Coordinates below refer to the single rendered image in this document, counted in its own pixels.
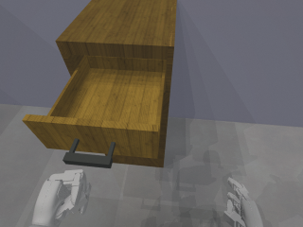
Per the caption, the cabinet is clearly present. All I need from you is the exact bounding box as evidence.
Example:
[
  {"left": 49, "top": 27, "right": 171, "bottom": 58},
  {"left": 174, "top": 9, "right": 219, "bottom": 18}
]
[{"left": 55, "top": 0, "right": 177, "bottom": 167}]

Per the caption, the drawer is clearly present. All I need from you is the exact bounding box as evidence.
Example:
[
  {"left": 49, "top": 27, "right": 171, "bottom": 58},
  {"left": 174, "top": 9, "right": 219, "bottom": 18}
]
[{"left": 22, "top": 55, "right": 167, "bottom": 159}]

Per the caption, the robot left hand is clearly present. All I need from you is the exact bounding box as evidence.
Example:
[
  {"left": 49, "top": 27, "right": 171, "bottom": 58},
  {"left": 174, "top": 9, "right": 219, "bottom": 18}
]
[{"left": 31, "top": 169, "right": 92, "bottom": 227}]

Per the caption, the handle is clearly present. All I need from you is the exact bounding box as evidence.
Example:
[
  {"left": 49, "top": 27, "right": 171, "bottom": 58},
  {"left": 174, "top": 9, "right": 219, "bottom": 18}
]
[{"left": 62, "top": 138, "right": 116, "bottom": 168}]

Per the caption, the robot right hand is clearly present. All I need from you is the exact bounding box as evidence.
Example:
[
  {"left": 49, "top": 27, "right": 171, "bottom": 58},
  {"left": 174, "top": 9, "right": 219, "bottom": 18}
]
[{"left": 223, "top": 177, "right": 264, "bottom": 227}]

